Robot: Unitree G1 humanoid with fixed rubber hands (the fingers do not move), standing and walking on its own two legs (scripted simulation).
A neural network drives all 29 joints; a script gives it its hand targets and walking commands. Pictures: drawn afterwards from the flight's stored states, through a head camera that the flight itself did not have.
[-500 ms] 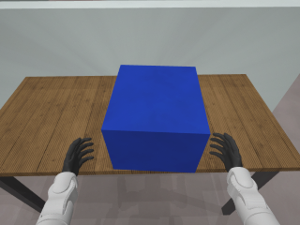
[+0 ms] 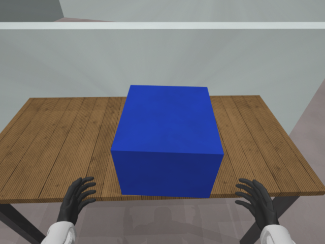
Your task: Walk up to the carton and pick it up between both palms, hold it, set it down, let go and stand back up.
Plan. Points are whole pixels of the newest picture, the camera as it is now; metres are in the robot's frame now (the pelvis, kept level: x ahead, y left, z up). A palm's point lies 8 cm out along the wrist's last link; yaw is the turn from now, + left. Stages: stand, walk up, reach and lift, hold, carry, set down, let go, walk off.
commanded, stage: set down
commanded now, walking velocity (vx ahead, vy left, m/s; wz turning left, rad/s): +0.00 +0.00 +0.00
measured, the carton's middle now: (167, 137) +0.47 +0.03 +0.01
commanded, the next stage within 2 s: let go in 1.84 s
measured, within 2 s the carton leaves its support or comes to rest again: neither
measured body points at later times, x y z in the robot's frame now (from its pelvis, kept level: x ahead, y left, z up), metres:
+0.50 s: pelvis +0.00 +0.01 +0.00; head -0.01 +0.02 +0.45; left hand +0.19 +0.25 -0.01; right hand +0.19 -0.20 +0.00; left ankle +0.02 +0.12 -0.75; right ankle -0.01 -0.11 -0.75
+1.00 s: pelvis +0.01 +0.00 +0.00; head +0.02 +0.02 +0.45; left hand +0.18 +0.25 -0.05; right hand +0.20 -0.20 -0.04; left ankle +0.02 +0.12 -0.75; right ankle -0.01 -0.11 -0.75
